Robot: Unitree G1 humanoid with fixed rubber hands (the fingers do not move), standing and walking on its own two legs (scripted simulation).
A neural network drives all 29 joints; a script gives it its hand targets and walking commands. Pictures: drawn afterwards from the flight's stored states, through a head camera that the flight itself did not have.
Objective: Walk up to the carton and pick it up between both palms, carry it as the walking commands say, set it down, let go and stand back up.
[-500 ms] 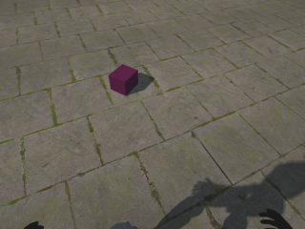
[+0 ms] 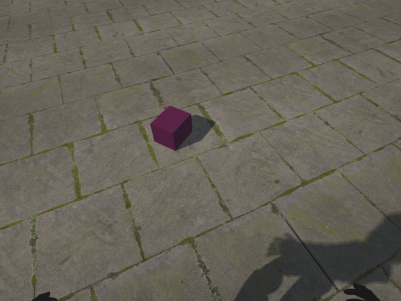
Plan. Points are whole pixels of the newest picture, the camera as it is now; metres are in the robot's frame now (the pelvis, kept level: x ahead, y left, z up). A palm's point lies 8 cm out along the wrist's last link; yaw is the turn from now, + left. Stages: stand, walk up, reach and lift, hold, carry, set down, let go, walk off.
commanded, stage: walk up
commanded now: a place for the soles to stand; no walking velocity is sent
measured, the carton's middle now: (172, 127) +1.27 +0.26 -0.67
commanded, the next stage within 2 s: none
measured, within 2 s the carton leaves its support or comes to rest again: neither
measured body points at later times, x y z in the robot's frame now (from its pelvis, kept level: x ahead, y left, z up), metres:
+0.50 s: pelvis +0.20 +0.10 +0.01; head +0.22 +0.10 +0.46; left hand +0.30 +0.44 -0.07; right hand +0.29 -0.23 -0.07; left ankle +0.19 +0.19 -0.72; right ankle +0.25 -0.05 -0.68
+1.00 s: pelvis +0.39 +0.20 +0.00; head +0.40 +0.20 +0.45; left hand +0.49 +0.54 -0.08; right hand +0.48 -0.14 -0.07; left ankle +0.44 +0.30 -0.72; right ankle +0.36 +0.02 -0.67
